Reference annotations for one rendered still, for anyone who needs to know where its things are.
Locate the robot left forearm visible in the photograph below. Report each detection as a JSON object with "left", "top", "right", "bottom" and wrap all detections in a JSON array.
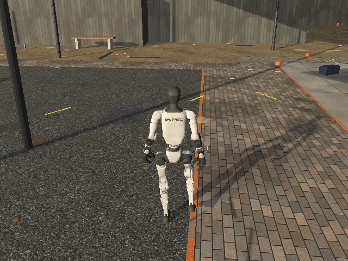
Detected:
[{"left": 144, "top": 132, "right": 154, "bottom": 154}]

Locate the robot left upper arm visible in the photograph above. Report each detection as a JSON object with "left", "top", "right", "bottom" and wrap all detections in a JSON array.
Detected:
[{"left": 148, "top": 110, "right": 163, "bottom": 140}]

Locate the robot left hand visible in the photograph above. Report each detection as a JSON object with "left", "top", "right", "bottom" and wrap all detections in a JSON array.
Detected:
[{"left": 142, "top": 152, "right": 155, "bottom": 164}]

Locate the left robot foot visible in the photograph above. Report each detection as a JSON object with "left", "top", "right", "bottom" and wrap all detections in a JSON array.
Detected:
[{"left": 162, "top": 210, "right": 170, "bottom": 224}]

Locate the robot right hand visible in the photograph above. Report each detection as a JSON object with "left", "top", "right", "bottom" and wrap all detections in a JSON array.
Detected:
[{"left": 193, "top": 156, "right": 206, "bottom": 170}]

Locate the robot right forearm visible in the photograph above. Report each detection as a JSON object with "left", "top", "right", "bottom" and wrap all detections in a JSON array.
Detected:
[{"left": 194, "top": 132, "right": 205, "bottom": 158}]

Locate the robot right upper arm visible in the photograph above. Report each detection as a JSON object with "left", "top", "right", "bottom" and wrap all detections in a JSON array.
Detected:
[{"left": 185, "top": 110, "right": 199, "bottom": 141}]

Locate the left robot thigh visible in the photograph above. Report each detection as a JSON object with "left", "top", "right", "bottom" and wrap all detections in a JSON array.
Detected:
[{"left": 155, "top": 152, "right": 169, "bottom": 191}]

